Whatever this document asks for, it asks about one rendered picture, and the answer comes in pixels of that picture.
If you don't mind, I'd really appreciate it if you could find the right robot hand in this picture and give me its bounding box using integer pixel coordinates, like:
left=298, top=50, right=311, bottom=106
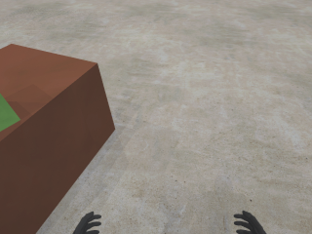
left=233, top=211, right=266, bottom=234

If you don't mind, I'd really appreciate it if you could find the carton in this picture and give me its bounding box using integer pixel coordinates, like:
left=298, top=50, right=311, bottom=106
left=0, top=94, right=20, bottom=132

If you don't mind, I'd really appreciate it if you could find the pedestal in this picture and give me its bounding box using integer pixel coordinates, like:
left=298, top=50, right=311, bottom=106
left=0, top=44, right=115, bottom=234

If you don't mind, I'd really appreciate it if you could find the left robot hand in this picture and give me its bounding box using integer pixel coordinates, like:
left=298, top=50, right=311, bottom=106
left=72, top=212, right=101, bottom=234

